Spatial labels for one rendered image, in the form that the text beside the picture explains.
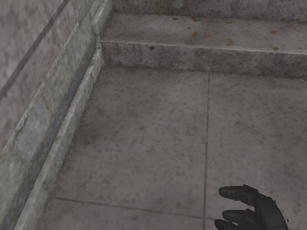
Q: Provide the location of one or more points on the right robot hand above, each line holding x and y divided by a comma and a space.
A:
266, 214

